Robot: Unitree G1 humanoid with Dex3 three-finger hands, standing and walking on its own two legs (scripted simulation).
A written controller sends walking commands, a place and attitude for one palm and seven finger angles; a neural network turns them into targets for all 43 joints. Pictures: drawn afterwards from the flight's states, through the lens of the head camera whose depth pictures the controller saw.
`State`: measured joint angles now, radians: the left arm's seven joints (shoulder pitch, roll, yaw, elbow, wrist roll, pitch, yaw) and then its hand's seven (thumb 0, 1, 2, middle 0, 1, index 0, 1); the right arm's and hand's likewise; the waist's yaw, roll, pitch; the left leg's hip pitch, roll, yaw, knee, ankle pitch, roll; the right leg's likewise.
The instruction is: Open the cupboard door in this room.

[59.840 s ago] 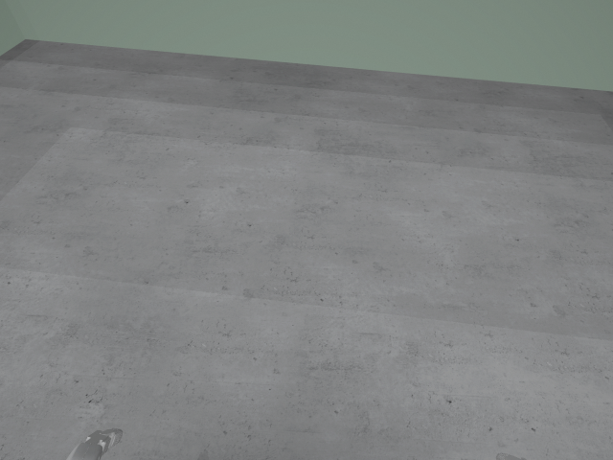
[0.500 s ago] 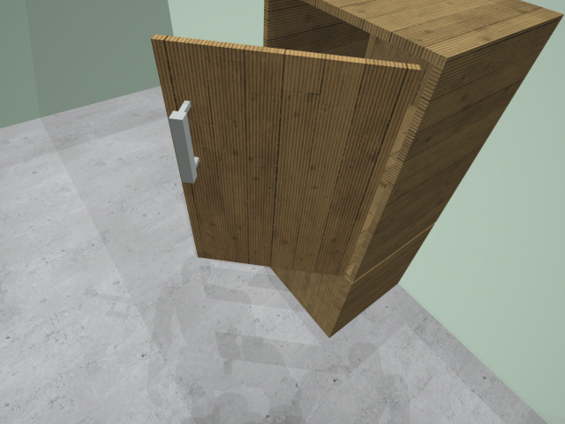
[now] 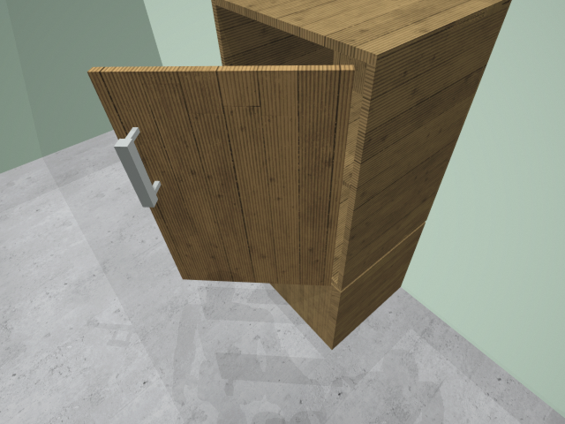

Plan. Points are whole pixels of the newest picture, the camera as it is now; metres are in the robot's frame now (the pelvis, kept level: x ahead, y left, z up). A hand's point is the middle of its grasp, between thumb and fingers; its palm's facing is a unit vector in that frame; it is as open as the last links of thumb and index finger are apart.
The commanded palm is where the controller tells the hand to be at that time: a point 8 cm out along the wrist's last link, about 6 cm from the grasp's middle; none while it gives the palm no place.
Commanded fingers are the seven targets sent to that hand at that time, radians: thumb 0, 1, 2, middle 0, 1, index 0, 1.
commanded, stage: look again from close up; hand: left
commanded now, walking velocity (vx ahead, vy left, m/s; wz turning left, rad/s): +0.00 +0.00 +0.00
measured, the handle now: (142, 168) +0.53 +0.29 +0.09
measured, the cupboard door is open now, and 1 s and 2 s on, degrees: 46 46 46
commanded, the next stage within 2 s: shuffle to correct the standing spot in 0.10 s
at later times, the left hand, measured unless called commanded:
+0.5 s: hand out of the picture -0.01 +0.17 -0.16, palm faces +0.08 -0.97 -0.25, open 7.3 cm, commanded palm none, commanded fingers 0.00 0.90 0.90 -0.20 -0.30 -0.20 -0.30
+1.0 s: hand out of the picture +0.01 +0.32 -0.16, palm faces +0.03 -0.96 -0.27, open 7.3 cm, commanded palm none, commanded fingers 0.00 0.90 0.90 -0.20 -0.30 -0.20 -0.30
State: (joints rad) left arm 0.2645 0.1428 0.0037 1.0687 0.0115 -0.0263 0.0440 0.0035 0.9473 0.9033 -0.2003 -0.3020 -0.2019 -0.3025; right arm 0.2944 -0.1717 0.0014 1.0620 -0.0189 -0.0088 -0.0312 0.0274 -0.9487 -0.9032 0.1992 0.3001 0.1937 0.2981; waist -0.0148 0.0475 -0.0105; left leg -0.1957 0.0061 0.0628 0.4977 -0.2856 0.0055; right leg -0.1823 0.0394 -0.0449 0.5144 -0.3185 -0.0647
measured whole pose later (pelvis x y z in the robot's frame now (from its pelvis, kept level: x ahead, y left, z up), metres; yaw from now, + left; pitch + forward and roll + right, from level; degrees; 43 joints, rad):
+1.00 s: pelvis -0.04 +0.11 +0.00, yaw +0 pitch +1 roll +2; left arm 0.25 0.21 0.06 0.99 0.03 0.04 0.02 0.00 0.91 0.90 -0.20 -0.30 -0.20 -0.30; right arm 0.24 -0.16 -0.02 0.98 -0.03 0.00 -0.02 0.00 -0.94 -0.90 0.20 0.30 0.20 0.30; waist -0.01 -0.02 0.00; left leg -0.31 -0.04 0.10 0.44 -0.16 0.06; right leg -0.39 -0.02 -0.03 0.99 -0.45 -0.01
